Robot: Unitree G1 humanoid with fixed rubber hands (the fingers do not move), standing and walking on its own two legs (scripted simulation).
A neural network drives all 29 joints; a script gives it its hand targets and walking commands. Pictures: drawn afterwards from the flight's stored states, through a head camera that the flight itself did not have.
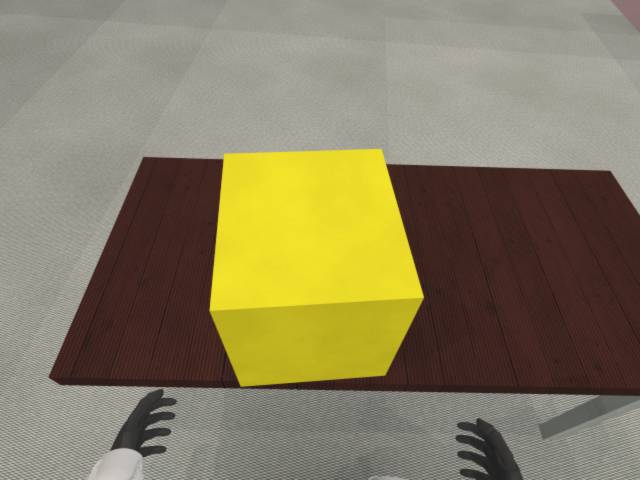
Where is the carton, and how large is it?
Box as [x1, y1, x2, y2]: [210, 149, 423, 386]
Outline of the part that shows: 381,149 224,154 210,300 210,312 241,386 385,374 423,296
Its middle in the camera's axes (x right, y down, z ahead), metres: -0.01 +0.04 +0.62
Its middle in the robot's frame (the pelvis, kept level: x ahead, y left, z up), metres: +0.43 +0.03 -0.05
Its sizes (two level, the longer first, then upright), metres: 0.266 0.243 0.267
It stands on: a table, 0.58 m high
